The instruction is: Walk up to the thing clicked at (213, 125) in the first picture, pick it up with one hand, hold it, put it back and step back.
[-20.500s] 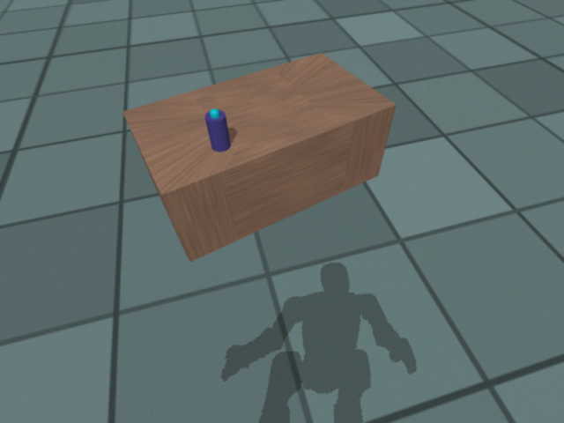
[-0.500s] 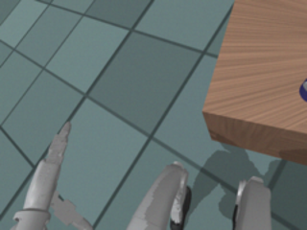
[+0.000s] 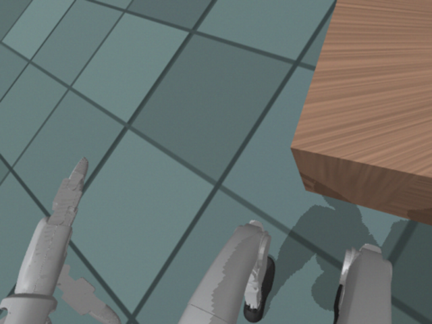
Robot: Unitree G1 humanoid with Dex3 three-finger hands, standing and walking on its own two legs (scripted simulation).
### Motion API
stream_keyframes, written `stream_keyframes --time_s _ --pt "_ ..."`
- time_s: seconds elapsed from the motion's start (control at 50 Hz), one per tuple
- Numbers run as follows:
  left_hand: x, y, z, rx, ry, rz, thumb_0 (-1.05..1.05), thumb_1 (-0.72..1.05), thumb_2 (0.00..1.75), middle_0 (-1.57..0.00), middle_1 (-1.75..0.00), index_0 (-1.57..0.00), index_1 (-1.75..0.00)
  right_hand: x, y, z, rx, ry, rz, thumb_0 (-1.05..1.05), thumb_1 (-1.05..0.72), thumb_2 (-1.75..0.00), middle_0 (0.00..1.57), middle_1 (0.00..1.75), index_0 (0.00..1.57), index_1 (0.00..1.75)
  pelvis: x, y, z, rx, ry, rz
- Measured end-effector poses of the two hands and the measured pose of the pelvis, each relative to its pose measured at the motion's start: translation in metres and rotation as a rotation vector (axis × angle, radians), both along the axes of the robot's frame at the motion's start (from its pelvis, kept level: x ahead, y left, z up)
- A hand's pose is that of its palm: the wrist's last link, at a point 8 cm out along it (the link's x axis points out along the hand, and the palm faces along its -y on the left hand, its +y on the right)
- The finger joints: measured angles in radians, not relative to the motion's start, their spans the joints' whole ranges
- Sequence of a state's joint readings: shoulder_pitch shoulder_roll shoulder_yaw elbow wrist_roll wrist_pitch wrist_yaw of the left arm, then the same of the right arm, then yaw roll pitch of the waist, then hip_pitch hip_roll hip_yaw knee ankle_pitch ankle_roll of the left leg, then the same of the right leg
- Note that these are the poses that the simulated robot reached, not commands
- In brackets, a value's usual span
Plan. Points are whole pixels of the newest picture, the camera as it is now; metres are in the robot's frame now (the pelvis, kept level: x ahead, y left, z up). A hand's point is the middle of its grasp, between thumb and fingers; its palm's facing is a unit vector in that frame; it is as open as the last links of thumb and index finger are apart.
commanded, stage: loosen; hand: right
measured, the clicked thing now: out of the picture +0.52 -0.26 -0.05
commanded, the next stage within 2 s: open in 0.10 s
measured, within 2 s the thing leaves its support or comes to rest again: neither
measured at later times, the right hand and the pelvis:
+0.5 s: hand out of the picture +0.52 -0.26 -0.07, palm faces +0.34 +0.94 +0.00, open 12.7 cm; pelvis +0.00 +0.00 -0.01, yaw +0 degrees
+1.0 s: hand out of the picture +0.52 -0.32 +0.04, palm faces +0.38 +0.92 -0.05, open 17.2 cm; pelvis +0.00 +0.00 +0.03, yaw -1 degrees
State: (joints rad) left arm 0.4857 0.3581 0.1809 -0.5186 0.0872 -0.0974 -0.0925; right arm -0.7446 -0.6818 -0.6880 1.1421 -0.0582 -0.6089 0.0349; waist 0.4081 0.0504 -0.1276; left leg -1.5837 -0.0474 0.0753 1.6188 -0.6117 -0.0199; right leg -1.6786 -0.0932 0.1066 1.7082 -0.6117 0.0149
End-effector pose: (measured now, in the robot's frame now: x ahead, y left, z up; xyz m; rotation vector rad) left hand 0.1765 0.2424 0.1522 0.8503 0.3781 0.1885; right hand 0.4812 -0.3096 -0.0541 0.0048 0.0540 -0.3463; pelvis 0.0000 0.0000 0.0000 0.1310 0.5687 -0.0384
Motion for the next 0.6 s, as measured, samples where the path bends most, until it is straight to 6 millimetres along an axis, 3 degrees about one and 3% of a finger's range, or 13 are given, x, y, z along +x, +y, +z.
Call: stream_keyframes --time_s 0.12,0.34,0.6 --pt "-0.0003 0.0012 0.0014 0.015 -0.008 -0.011 -0.01 -0.56 0.08 -0.07 -0.04 -0.05 -0.06 0.0026 -0.0021 -0.0004 0.003 -0.004 -0.003 -0.01 0.49 -0.93 0.76 1.04 0.8 1.05 -0.0006 -0.0002 -0.0041 0.0 0.003 0.0" --pt "-0.0038 0.0039 0.0003 0.014 -0.012 -0.007 -0.01 -0.54 0.07 -0.07 -0.05 -0.06 -0.06 0.0 -0.0016 -0.0052 -0.002 0.021 -0.002 -0.01 0.38 -0.58 0.82 0.76 0.86 0.77 -0.0029 0.0018 -0.0077 -0.004 0.003 0.002" --pt "-0.0081 0.0071 0.0031 0.039 -0.013 0.003 -0.01 -0.55 0.08 -0.07 -0.05 -0.06 -0.07 -0.0004 0.0012 -0.0091 0.007 0.014 -0.003 -0.01 0.43 -0.25 0.53 0.39 0.54 0.4 -0.0048 0.0028 -0.0093 -0.002 -0.003 0.008"
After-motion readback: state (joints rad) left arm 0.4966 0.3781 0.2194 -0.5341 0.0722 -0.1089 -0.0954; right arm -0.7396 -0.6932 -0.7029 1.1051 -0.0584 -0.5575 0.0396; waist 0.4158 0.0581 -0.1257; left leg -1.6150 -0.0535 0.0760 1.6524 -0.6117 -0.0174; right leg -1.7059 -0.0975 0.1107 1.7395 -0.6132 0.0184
